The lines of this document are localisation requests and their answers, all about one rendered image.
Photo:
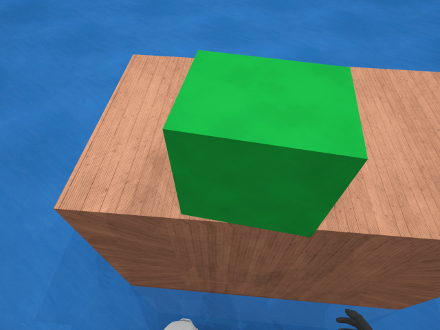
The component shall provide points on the robot right hand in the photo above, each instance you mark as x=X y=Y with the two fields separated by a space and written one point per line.
x=355 y=320

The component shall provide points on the pedestal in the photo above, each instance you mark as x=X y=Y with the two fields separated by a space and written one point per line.
x=379 y=246

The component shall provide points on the carton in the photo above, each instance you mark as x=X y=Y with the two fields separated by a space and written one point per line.
x=264 y=142

